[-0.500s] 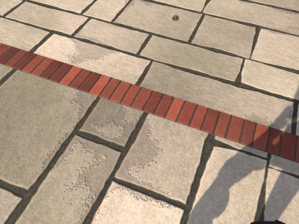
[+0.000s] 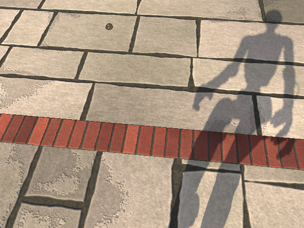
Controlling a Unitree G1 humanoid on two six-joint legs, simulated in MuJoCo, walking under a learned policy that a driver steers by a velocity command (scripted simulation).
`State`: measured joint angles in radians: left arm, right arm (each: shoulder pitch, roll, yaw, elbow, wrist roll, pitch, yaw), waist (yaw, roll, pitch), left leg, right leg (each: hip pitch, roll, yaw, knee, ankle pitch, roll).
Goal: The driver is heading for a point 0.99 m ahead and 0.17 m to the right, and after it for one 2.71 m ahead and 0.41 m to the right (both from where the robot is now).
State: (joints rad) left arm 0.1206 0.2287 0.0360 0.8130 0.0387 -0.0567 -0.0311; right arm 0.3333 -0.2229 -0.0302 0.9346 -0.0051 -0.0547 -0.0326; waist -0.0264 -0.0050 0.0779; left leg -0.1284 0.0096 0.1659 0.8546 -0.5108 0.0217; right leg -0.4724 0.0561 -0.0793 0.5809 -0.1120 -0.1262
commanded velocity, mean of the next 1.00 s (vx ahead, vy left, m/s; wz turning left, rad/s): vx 0.16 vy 0.00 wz -0.45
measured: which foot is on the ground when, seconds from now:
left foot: up 0.00-0.50, down 0.52-1.00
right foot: down 0.00-0.52, up 0.54-0.98, down 1.00-1.00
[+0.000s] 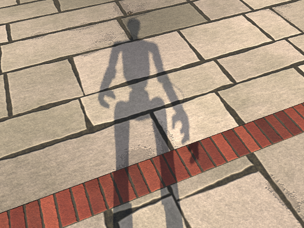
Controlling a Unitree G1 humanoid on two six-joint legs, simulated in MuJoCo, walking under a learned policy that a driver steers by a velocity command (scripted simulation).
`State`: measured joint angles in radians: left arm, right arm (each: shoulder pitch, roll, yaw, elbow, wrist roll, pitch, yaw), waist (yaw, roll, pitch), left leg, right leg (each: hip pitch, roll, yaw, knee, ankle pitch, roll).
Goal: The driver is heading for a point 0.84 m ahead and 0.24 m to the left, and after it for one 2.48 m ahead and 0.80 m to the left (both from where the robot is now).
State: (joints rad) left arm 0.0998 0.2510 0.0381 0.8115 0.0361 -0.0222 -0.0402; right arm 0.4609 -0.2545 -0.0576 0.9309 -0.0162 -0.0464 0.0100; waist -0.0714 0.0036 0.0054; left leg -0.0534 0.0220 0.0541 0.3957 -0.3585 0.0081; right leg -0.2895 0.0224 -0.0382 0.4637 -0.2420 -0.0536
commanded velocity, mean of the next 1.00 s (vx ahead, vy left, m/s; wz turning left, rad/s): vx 0.10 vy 0.00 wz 0.30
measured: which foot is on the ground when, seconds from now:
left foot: down 0.00-0.00, up 0.02-0.42, down 0.44-0.94, up 0.96-1.00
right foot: down 0.00-0.44, up 0.46-0.92, down 0.94-1.00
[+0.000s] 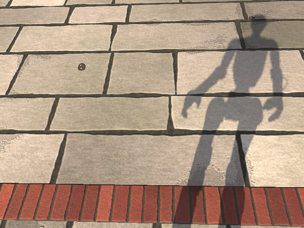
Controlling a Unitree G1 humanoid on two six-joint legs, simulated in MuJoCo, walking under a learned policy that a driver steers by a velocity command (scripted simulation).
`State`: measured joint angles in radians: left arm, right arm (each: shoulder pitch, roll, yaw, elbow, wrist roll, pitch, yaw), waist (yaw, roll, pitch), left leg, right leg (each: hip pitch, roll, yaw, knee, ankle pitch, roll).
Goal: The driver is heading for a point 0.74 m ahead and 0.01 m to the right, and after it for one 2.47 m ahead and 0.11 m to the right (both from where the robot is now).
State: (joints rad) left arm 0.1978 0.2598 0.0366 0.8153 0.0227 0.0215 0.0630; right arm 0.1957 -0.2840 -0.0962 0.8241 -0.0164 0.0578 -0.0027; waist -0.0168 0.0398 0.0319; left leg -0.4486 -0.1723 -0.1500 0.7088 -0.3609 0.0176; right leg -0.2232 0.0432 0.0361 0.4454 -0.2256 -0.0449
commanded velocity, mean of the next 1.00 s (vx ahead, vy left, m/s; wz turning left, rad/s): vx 0.17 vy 0.00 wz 0.26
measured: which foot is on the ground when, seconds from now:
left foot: up 0.00-0.36, down 0.38-0.92, up 0.94-1.00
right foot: down 0.00-0.38, up 0.40-0.90, down 0.92-1.00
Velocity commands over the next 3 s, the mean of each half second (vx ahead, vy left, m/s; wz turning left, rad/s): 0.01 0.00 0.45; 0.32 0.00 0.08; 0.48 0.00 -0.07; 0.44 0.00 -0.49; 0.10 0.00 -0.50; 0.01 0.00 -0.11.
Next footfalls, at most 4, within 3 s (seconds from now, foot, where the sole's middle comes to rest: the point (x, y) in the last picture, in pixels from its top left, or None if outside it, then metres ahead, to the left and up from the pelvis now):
0.38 left None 0.00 0.11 -0.78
0.92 right None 0.21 -0.05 -0.78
1.44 left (124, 221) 0.51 0.18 -0.78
2.10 right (170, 165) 0.85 -0.03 -0.90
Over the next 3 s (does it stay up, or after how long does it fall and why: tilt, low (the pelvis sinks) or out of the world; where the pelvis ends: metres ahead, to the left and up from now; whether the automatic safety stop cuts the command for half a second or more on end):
stays up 0.81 0.10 -0.13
